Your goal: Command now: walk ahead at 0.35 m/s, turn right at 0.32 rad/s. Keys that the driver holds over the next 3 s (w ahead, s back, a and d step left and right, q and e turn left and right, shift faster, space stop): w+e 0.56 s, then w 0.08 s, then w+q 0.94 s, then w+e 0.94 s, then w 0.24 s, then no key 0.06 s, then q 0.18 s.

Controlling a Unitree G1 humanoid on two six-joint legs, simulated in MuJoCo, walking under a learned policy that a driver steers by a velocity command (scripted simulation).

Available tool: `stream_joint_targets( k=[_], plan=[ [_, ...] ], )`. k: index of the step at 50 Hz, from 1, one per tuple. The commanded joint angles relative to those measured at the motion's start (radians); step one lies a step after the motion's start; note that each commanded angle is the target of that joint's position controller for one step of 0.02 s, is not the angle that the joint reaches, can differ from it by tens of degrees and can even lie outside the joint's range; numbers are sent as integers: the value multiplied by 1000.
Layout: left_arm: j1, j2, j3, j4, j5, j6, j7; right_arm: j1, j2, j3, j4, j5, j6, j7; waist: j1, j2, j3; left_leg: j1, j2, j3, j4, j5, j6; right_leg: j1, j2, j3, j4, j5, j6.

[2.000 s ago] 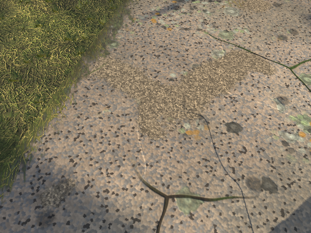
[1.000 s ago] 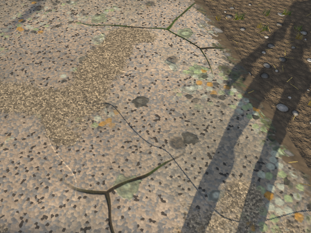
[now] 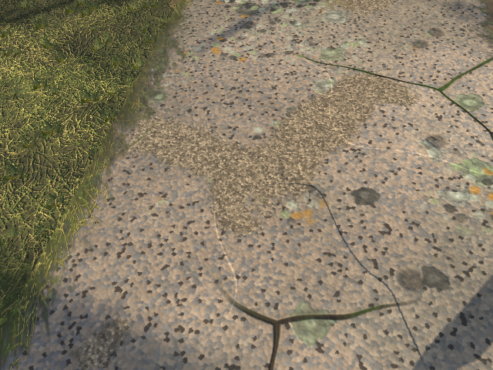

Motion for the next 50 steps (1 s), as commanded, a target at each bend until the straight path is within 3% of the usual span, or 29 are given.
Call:
stream_joint_targets(
  k=[1,3,5,9,13,15,16,17,18,19,20,21,22,23,25,28,30,34,36,38,41,42,43,44,45,46,47,48,50],
  plan=[
    [75,178,50,-14,-9,-27,-9,-128,-134,-28,-106,3,-51,19,15,-110,158,-464,79,-13,191,59,-31,194,-325,525,-324,-255,-164],
    [90,148,46,-3,-14,-36,-2,-138,-120,-24,-101,-8,-51,32,10,-137,122,-437,93,18,203,140,-61,203,-254,407,-322,-18,-137],
    [139,137,48,20,-19,-41,2,-166,-96,-16,-112,-13,-44,36,14,-128,88,-442,89,43,213,186,-84,215,-224,349,-290,202,-132],
    [220,137,57,47,-16,-35,10,-307,-76,-1,-169,-2,-38,39,54,-132,93,-469,82,81,123,229,-115,191,-198,320,-259,402,-132],
    [255,154,63,54,-8,-28,18,-423,-66,14,-221,12,-43,44,86,-151,97,-378,48,92,-52,275,-106,164,-192,330,-209,535,-118],
    [220,169,68,43,-6,-28,24,-389,-88,11,-222,19,-47,37,53,-162,79,-253,38,76,-126,295,-82,137,-209,352,-180,605,-89],
    [177,179,70,30,-7,-29,25,-321,-105,5,-204,21,-49,29,12,-163,56,-131,23,73,-167,280,-65,99,-204,346,-138,676,-63],
    [150,191,73,20,-7,-34,23,-217,-134,-8,-170,24,-52,16,-33,-156,4,17,2,73,-190,257,-45,77,-189,340,-43,790,-40],
    [126,197,74,13,-14,-40,14,-75,-166,-22,-130,23,-61,1,-104,-116,-73,206,21,60,-250,286,-19,37,-142,298,135,809,-15],
    [129,158,66,-9,-25,-50,4,70,-223,-40,-115,3,-73,-20,-153,-43,-194,436,191,-106,-285,107,17,-87,-83,261,373,577,1],
    [203,31,40,-40,-47,-52,9,125,-286,-54,-119,-25,-71,-31,-112,175,-313,651,491,-512,-356,-63,85,-343,40,145,656,-171,16],
    [223,123,52,-45,-21,-37,11,74,-278,-59,-116,-7,-56,-27,-71,199,-303,546,530,-769,-455,-159,144,-434,14,101,794,-223,9],
    [160,148,61,-33,-2,-25,8,-9,-179,-40,-129,2,-54,-22,-45,65,-136,394,482,-614,-475,-192,132,-460,-53,90,819,-125,4],
    [104,131,58,-34,2,-22,-5,-54,-115,-26,-129,7,-59,-17,-41,4,-38,274,422,-443,-491,-68,117,-443,-85,70,784,-57,7],
    [79,108,59,-38,14,-6,-23,-44,-86,-16,-106,4,-73,-16,-15,50,20,163,350,-243,-525,151,90,-403,-123,52,734,-31,18],
    [24,83,54,-67,17,18,-41,7,-79,-17,-72,21,-105,-5,-3,55,27,156,340,-112,-554,351,94,-431,-136,36,706,3,23],
    [-47,67,47,-96,22,21,-52,37,-78,-18,-52,23,-115,0,-8,49,41,167,339,-61,-581,406,107,-491,-137,39,668,59,30],
    [-191,37,23,-146,23,7,-63,81,-65,-12,-8,21,-115,11,-19,41,73,146,278,63,-596,504,98,-479,-116,2,411,201,48],
    [-278,27,7,-171,25,0,-68,106,-84,-14,15,32,-110,13,-32,45,79,124,256,80,-597,547,96,-391,-115,-85,256,247,49],
    [-333,36,2,-186,23,-6,-64,159,-113,-19,43,33,-102,12,-51,40,80,172,284,42,-573,612,102,-351,-109,-107,188,234,45],
    [-309,67,7,-183,22,-20,-43,185,-147,-28,72,25,-86,6,-26,45,59,268,311,8,-458,803,92,-274,-77,-104,107,137,20],
    [-224,85,15,-156,26,-30,-33,187,-151,-29,81,28,-80,4,14,42,15,273,293,17,-347,896,79,-157,-53,-108,53,124,5],
    [-72,118,30,-104,38,-44,-20,188,-137,-24,83,35,-77,5,78,13,-74,203,246,51,-166,858,59,61,-59,-96,2,159,-19],
    [101,199,52,-76,60,-53,-2,173,-89,-9,44,43,-80,8,144,-77,-207,9,194,81,108,535,39,321,-281,126,-18,50,-65],
    [125,287,73,-77,60,-44,9,284,37,15,15,66,-75,8,87,-286,-333,-316,47,112,423,-141,6,550,-568,542,-97,43,-167],
    [95,227,68,-82,22,-33,9,227,-99,-23,41,42,-58,-7,104,-131,-264,-368,78,8,505,-94,17,425,-529,545,-140,-18,-163],
    [5,153,46,-85,15,-36,8,165,-93,-31,27,42,-58,-2,57,-117,-108,-382,118,-8,488,-3,23,291,-470,383,-173,14,-131],
    [-45,100,34,-85,12,-45,3,144,-65,-28,29,43,-57,2,30,-117,-35,-355,145,1,448,56,17,184,-423,269,-215,104,-103],
    [-71,57,25,-74,7,-61,8,155,-45,-33,44,20,-31,15,-17,-143,15,-288,167,11,414,101,-2,66,-358,119,-257,203,-58]
  ],
)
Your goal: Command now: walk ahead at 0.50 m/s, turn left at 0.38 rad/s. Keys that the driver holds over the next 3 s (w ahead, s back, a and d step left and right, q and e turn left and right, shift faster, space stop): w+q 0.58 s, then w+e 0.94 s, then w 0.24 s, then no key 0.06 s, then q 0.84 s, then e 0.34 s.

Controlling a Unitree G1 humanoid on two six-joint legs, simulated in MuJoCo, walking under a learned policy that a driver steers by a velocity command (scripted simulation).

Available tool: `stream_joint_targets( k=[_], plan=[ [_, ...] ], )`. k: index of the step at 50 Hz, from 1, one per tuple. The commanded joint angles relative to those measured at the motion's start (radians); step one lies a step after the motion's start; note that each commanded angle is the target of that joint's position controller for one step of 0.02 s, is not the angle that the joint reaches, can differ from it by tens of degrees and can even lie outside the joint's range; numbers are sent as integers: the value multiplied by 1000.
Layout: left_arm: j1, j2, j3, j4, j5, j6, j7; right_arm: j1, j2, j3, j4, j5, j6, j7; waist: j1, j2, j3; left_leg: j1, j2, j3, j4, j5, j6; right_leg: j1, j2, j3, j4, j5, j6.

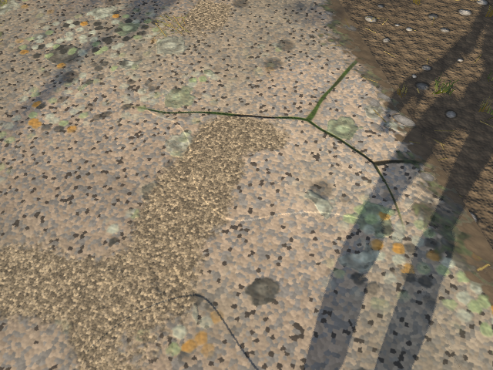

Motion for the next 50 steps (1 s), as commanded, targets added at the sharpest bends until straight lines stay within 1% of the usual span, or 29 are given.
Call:
stream_joint_targets(
  k=[1,4,7,9,11,14,17,18,19,20,21,22,23,24,25,26,28,30,34,37,40,42,43,45,46,47,48,49,50],
  plan=[
    [110,91,30,-2,-13,-28,10,24,-63,-28,-50,-19,19,14,39,-120,-37,-203,61,-39,52,72,-8,183,-273,230,-291,155,-86],
    [149,107,40,24,-23,-50,12,-57,-40,-31,-86,-24,37,31,25,-104,-13,-282,72,-28,35,156,-22,192,-270,133,-325,246,-94],
    [191,97,40,49,-18,-49,16,-164,-34,-28,-127,-26,40,43,38,-104,19,-352,81,-12,-56,259,-34,208,-255,44,-335,282,-95],
    [200,102,41,58,-17,-48,16,-244,-23,-18,-156,-25,36,51,50,-100,38,-327,72,17,-195,333,-34,201,-235,-16,-333,299,-86],
    [224,126,46,69,-17,-46,20,-323,-19,-9,-187,-27,34,60,70,-100,51,-288,60,59,-316,367,-21,218,-245,-53,-331,326,-82],
    [270,156,54,92,-16,-34,27,-387,-37,-9,-220,-33,34,66,85,-90,60,-262,37,108,-412,302,18,313,-276,-89,-291,428,-71],
    [274,196,62,102,-11,-13,36,-345,-64,-20,-221,-37,35,56,52,-114,8,-150,-46,162,-455,154,76,397,-283,-139,-108,827,-52],
    [273,213,67,102,-10,-1,37,-271,-80,-30,-203,-36,31,51,19,-118,-39,-66,-85,170,-473,104,101,407,-282,-148,27,922,-50],
    [268,225,70,97,-13,10,36,-146,-102,-45,-166,-39,21,42,-36,-99,-114,94,-121,160,-538,114,128,358,-272,-159,224,870,-38],
    [264,211,65,75,-11,12,32,15,-171,-73,-118,-50,15,25,-105,-21,-211,346,-45,16,-599,65,173,171,-245,-164,508,610,-4],
    [303,77,38,0,-21,5,11,-8,-301,-104,-131,-44,19,11,-26,229,-281,650,272,-515,-661,45,317,-292,-57,-133,874,-291,63],
    [175,162,53,-39,-17,-7,7,34,-305,-106,-148,-12,31,9,-86,100,-336,675,321,-770,-803,73,357,-425,12,103,986,-336,70],
    [102,155,50,-62,-27,-20,3,-14,-273,-98,-132,-9,34,-2,-63,42,-189,586,302,-592,-813,156,326,-498,-55,140,956,-222,56],
    [114,147,43,-53,-29,-32,5,-61,-214,-83,-130,-2,30,-6,-19,-17,-99,442,262,-484,-820,285,285,-449,-94,135,854,-141,51],
    [124,145,46,-41,-18,-27,7,-107,-179,-73,-135,-2,22,-8,24,-46,-55,341,205,-399,-827,394,246,-384,-115,139,779,-123,54],
    [150,142,45,-39,0,-9,6,-139,-150,-63,-140,5,14,-10,59,-39,-54,272,163,-338,-840,472,230,-316,-123,144,736,-119,66],
    [166,126,43,-40,14,25,-1,-131,-146,-58,-139,10,-8,-5,80,-31,-72,224,126,-290,-850,562,227,-266,-118,134,679,-123,87],
    [142,106,38,-48,11,41,-8,-103,-163,-61,-128,8,-19,-2,81,-23,-61,205,104,-248,-879,549,216,-288,-116,113,606,-64,100],
    [6,101,33,-78,2,43,-17,-17,-138,-47,-91,5,-32,0,24,16,-12,262,87,-179,-925,587,141,-357,-128,86,412,125,88],
    [-75,100,29,-98,-10,39,-23,26,-142,-40,-72,0,-39,-3,-11,27,-4,352,100,-138,-933,622,103,-385,-113,74,306,205,60],
    [-147,98,24,-120,-14,35,-31,60,-136,-32,-49,-13,-42,-12,-34,25,31,427,130,-99,-944,640,99,-403,-83,60,222,211,29],
    [-173,98,22,-132,-15,31,-37,69,-135,-27,-33,-22,-41,-21,-34,23,53,470,155,-71,-938,684,97,-392,-55,56,170,172,4],
    [-167,100,23,-134,-15,29,-38,60,-139,-26,-29,-25,-41,-26,-23,25,55,484,166,-53,-921,744,91,-365,-37,52,145,141,-12],
    [-96,109,29,-114,-14,28,-32,23,-155,-24,-27,-28,-44,-36,21,45,19,495,169,-4,-817,1050,68,-235,24,12,112,61,-51],
    [-22,123,36,-92,-12,27,-26,15,-166,-25,-24,-31,-42,-39,54,58,-26,508,169,14,-708,1203,57,-152,59,-5,105,16,-72],
    [100,142,47,-53,-11,21,-21,8,-178,-27,-23,-34,-36,-40,104,59,-91,502,161,30,-543,1257,49,-33,91,-11,65,-2,-94],
    [252,168,62,-10,2,14,-14,-17,-188,-27,-34,-25,-35,-42,183,39,-162,374,141,60,-322,1119,33,184,60,49,3,41,-133],
    [381,279,94,5,19,15,0,-13,-142,-12,-86,-5,-44,-38,211,-106,-277,94,51,117,54,700,-3,453,-188,398,-7,6,-240],
    [331,292,101,4,-13,27,-7,21,-126,-16,-104,-2,-52,-23,131,-265,-343,-224,-148,25,325,-122,-33,609,-360,879,-139,114,-369]
  ],
)
Over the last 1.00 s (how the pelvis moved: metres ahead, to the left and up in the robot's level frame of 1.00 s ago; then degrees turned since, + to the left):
0.48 -0.11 0.00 -17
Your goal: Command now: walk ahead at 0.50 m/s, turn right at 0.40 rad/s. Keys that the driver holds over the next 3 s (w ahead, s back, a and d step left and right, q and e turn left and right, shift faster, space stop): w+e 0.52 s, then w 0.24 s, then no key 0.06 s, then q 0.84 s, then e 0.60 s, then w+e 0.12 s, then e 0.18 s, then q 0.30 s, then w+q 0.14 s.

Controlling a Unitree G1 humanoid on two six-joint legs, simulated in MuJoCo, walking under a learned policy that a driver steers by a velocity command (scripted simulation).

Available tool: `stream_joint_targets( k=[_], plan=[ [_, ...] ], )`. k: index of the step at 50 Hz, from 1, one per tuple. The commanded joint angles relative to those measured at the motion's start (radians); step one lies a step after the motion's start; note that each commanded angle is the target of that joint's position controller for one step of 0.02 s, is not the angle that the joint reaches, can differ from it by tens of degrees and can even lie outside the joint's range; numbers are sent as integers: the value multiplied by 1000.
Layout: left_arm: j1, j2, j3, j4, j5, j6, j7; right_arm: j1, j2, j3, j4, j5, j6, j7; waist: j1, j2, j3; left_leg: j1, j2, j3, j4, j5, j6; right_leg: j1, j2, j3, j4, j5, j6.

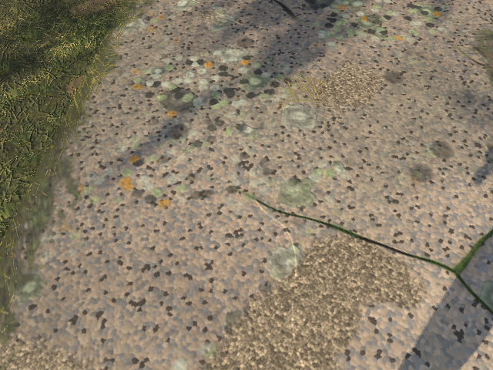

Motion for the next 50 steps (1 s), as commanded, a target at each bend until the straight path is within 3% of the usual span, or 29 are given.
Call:
stream_joint_targets(
  k=[1,3,4,6,8,11,14,19,21,23,24,25,26,27,28,29,30,32,35,38,40,42,44,46,47,48,49,50],
  plan=[
    [271,238,82,33,-41,10,4,-30,-141,-23,-129,-12,-33,12,93,-99,-234,-658,30,-147,698,4,-15,668,-389,749,-257,2,-276],
    [191,146,59,26,-30,12,7,-104,-128,-17,-154,-3,-45,22,48,21,-46,-636,108,-128,559,104,-25,407,-317,544,-319,80,-209],
    [184,129,53,34,-31,7,12,-113,-120,-16,-166,-15,-30,23,21,22,-17,-597,130,-128,495,105,-41,327,-272,484,-333,149,-182],
    [191,138,52,40,-34,-8,15,-85,-95,-7,-166,-30,5,29,-4,-16,-33,-538,139,-106,419,113,-72,262,-219,411,-354,225,-164],
    [218,166,60,48,-37,-16,15,-118,-85,-3,-185,-30,21,32,-1,-33,-34,-554,143,-81,340,152,-98,236,-189,378,-371,248,-163],
    [269,175,65,55,-39,-13,18,-259,-84,0,-238,-27,25,35,40,-48,-4,-618,148,-62,174,278,-129,247,-157,372,-386,235,-129],
    [328,179,69,62,-40,-7,21,-358,-77,6,-271,-19,23,39,87,-66,-19,-634,128,-63,41,384,-133,319,-142,380,-349,278,-89],
    [383,188,73,61,-21,0,34,-476,-88,15,-323,-7,7,42,128,-81,-23,-629,82,-72,-104,373,-111,440,-171,448,-260,392,-82],
    [342,203,77,44,-17,0,41,-431,-111,9,-320,-4,-2,39,90,-93,-30,-517,66,-91,-182,326,-87,427,-184,480,-217,413,-55],
    [279,220,80,25,-19,-7,36,-254,-153,-9,-268,-2,-14,24,3,-84,-98,-241,24,-77,-259,269,-51,355,-145,474,-68,521,-14],
    [269,201,74,21,-31,-16,25,-124,-193,-24,-243,-13,-28,10,-64,-21,-181,-30,100,-138,-307,269,-14,273,-82,421,126,453,12],
    [300,116,51,-15,-57,-25,21,18,-275,-45,-245,-37,-29,-10,-98,117,-340,229,367,-424,-342,54,48,98,-6,311,412,114,44],
    [394,101,45,-36,-53,-17,22,-23,-320,-59,-245,-33,-10,-6,-21,296,-380,300,525,-817,-448,33,143,-130,91,218,581,-448,54],
    [367,163,51,5,-17,0,31,-76,-220,-46,-248,-18,0,0,0,120,-237,171,485,-767,-443,-66,144,-194,-8,218,660,-357,48],
    [301,156,50,6,-7,3,20,-122,-140,-27,-252,-10,-1,6,-2,25,-124,40,426,-611,-467,-16,128,-177,-33,210,637,-265,53],
    [269,131,45,0,-6,4,11,-149,-108,-18,-245,-13,-4,11,13,23,-74,-40,372,-488,-496,93,107,-156,-57,200,596,-220,60],
    [255,122,44,-3,4,11,3,-139,-100,-15,-230,-12,-11,11,20,67,-49,-85,335,-405,-512,194,97,-139,-72,193,569,-208,68],
    [260,105,38,-2,8,25,-8,-105,-104,-16,-198,-3,-31,20,35,103,-53,-120,299,-309,-527,367,97,-106,-67,188,543,-190,79],
    [188,97,31,-27,9,28,-16,-69,-120,-23,-165,8,-50,30,38,91,-43,-103,300,-235,-564,450,120,-168,-72,189,482,-125,95],
    [62,81,15,-68,9,23,-25,-45,-119,-25,-138,10,-46,32,22,80,-11,-105,272,-155,-598,464,116,-198,-95,147,327,-22,114],
    [-1,48,-4,-83,6,16,-28,-38,-116,-22,-119,13,-41,34,16,81,2,-139,241,-77,-570,674,99,-113,-97,78,179,37,121],
    [-44,35,-16,-85,3,7,-22,17,-122,-22,-86,16,-35,36,-8,90,-18,-126,229,-56,-510,858,80,-23,-76,30,85,73,119],
    [-34,47,-15,-78,-1,-2,-9,47,-138,-25,-59,18,-27,34,-3,106,-39,-82,237,-86,-439,930,65,33,-57,37,25,78,104],
    [60,71,-8,-37,6,-15,7,30,-148,-29,-52,25,-18,26,44,86,-67,-60,220,-115,-321,928,37,156,-38,50,-101,129,79],
    [141,102,1,-7,20,-28,18,32,-138,-25,-52,34,-17,24,79,43,-112,-105,180,-103,-202,853,14,303,-64,63,-166,251,63],
    [243,169,14,7,37,-40,31,38,-102,-15,-87,40,-22,20,107,-51,-222,-246,134,-80,-18,510,-16,528,-261,212,-98,651,30],
    [269,242,38,-5,21,-24,35,186,-2,7,-92,70,-7,9,71,-260,-415,-445,16,-29,306,-206,-38,781,-557,454,-26,1049,-139],
    [274,207,41,-14,-32,-5,35,150,-109,-23,-65,47,24,-9,107,-153,-440,-461,13,-93,415,-257,-31,686,-524,439,-58,992,-165]
  ],
)
Over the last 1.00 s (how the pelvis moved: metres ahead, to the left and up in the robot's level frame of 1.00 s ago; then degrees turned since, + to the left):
0.53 0.12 -0.02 16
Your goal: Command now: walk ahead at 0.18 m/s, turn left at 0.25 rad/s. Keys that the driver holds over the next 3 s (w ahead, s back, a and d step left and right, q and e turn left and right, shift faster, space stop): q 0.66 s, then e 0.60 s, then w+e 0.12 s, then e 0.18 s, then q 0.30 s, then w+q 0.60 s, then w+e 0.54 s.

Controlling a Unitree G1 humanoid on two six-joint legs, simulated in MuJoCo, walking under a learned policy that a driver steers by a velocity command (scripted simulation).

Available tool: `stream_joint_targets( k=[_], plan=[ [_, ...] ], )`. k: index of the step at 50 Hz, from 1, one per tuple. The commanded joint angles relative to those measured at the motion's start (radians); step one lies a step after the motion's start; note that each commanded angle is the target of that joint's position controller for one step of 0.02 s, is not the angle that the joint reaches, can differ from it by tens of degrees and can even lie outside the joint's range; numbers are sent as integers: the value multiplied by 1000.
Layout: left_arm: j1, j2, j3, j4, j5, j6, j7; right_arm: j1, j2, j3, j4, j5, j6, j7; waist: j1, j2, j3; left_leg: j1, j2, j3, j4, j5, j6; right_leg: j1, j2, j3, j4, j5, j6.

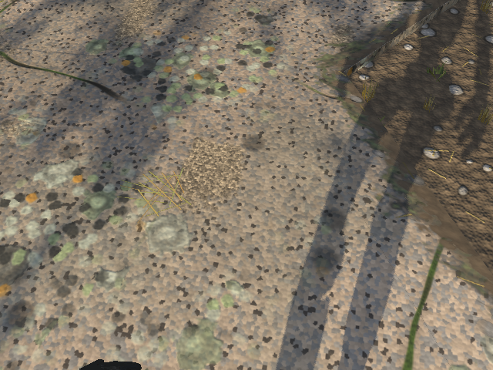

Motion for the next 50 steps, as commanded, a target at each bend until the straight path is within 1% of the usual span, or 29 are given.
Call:
stream_joint_targets(
  k=[1,2,3,4,7,11,15,17,18,19,20,21,22,23,24,25,26,28,30,34,39,41,42,43,44,45,47,48,50],
  plan=[
    [271,185,64,5,-42,19,24,56,-140,-42,-60,-8,29,-25,133,-95,-318,-343,4,-65,453,-115,16,558,-399,305,-81,844,-213],
    [194,134,48,-5,-36,22,32,12,-125,-44,-66,-20,37,-20,104,-85,-211,-363,32,-53,434,-46,7,448,-352,246,-137,718,-181],
    [157,109,41,-7,-35,24,41,-6,-116,-48,-67,-30,49,-14,81,-104,-145,-346,52,-50,410,8,-7,357,-318,187,-184,648,-158],
    [145,104,40,-4,-35,25,48,4,-104,-50,-64,-41,65,-7,63,-119,-124,-294,55,-37,406,48,-21,275,-294,140,-215,593,-148],
    [120,115,48,-5,-22,22,51,13,-78,-55,-73,-40,95,0,32,-96,-142,-246,40,-12,406,88,-39,191,-287,64,-243,489,-171],
    [111,124,57,5,-12,35,51,-90,-67,-50,-126,-44,122,17,51,-138,-110,-232,66,12,210,153,-27,137,-281,10,-277,136,-156],
    [140,170,76,15,-9,58,43,-158,-89,-50,-178,-40,128,32,80,-130,-120,-170,55,52,71,118,-4,151,-324,16,-249,-4,-152],
    [136,194,86,17,-14,68,42,-155,-91,-51,-193,-38,121,34,72,-115,-118,-114,44,69,-35,128,18,148,-335,5,-202,-35,-124],
    [131,200,90,18,-18,75,42,-130,-91,-52,-190,-39,114,34,54,-88,-119,-45,28,75,-135,174,34,119,-321,-23,-149,-65,-88],
    [164,187,92,30,-13,84,39,-101,-114,-58,-180,-42,103,30,49,-8,-104,11,34,15,-261,222,52,71,-286,-66,-50,-137,-26],
    [213,127,82,23,-8,96,30,-98,-203,-74,-194,-51,90,18,66,259,-69,30,249,-302,-468,276,98,-56,-163,-172,215,-341,61],
    [132,111,73,-43,-18,109,44,-93,-330,-107,-214,-48,91,8,36,352,3,-60,427,-567,-518,474,243,-214,5,-91,364,-517,100],
    [84,133,75,-44,-14,119,48,-67,-288,-106,-198,-49,95,-3,24,205,0,-75,385,-490,-498,477,271,-196,-27,19,488,-460,98],
    [104,129,78,-34,-27,119,42,-126,-243,-91,-204,-40,97,-9,66,166,-1,-94,315,-399,-483,445,246,-181,-33,51,508,-366,91],
    [129,135,81,-16,-32,110,37,-201,-216,-83,-221,-38,101,-8,100,140,-6,-86,245,-332,-473,426,205,-166,-35,62,496,-286,85],
    [153,150,87,-2,-17,105,34,-241,-201,-80,-238,-30,98,-9,109,155,-34,-55,209,-297,-453,496,192,-159,-22,52,517,-242,82],
    [176,155,90,10,-8,103,29,-247,-180,-74,-245,-26,95,-5,110,140,-76,-24,192,-277,-433,581,194,-140,-13,50,541,-230,85],
    [170,142,89,3,-15,105,26,-208,-184,-77,-241,-20,88,1,98,97,-110,28,195,-289,-414,643,202,-141,-8,58,535,-230,94],
    [144,128,83,-13,-22,110,30,-173,-197,-83,-234,-22,85,0,78,106,-102,68,198,-324,-411,612,211,-162,-7,67,470,-240,102],
    [129,130,77,-29,-26,112,37,-150,-203,-87,-234,-33,90,-3,54,132,-106,83,208,-380,-408,539,229,-121,3,72,344,-274,98],
    [175,104,61,-4,-39,108,41,-202,-150,-55,-220,-50,86,-5,61,138,-128,-30,195,-338,-391,575,193,148,14,32,118,-278,57],
    [230,71,47,29,-36,99,39,-225,-128,-35,-200,-37,86,-15,106,97,-113,-109,171,-305,-369,479,137,330,17,32,-164,-89,35],
    [203,102,47,22,-23,86,42,-200,-121,-30,-192,-41,82,-18,84,39,-93,-150,138,-288,-344,407,86,370,-40,134,-237,-38,21],
    [195,183,56,0,-7,72,43,-163,-109,-29,-198,-43,80,-20,53,-117,-111,-174,52,-196,-205,266,45,378,-229,364,-301,40,-13],
    [118,220,63,1,-23,71,31,-189,-122,-32,-197,-33,87,-24,28,-198,-40,-118,-24,-101,-261,159,20,185,-293,428,-294,126,-103],
    [85,191,62,-9,-30,68,18,-198,-150,-36,-180,-39,89,-27,35,-163,-19,-67,-13,-86,-240,183,10,154,-249,409,-292,78,-106],
    [107,204,71,2,-34,71,14,-231,-143,-40,-174,-32,81,-25,58,-164,-25,-64,-36,-63,-232,233,2,181,-174,370,-254,69,-77],
    [127,221,79,6,-40,73,18,-229,-146,-43,-176,-34,80,-24,66,-176,-28,-86,-39,-55,-215,236,-1,206,-165,376,-233,116,-80],
    [155,225,90,11,-41,80,19,-221,-126,-41,-173,-29,73,-29,81,-160,-61,-125,-49,-37,-183,183,-9,269,-166,401,-190,221,-105]
  ],
)
Over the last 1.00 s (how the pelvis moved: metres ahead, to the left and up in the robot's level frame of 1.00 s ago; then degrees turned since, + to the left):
0.49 -0.09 0.01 -21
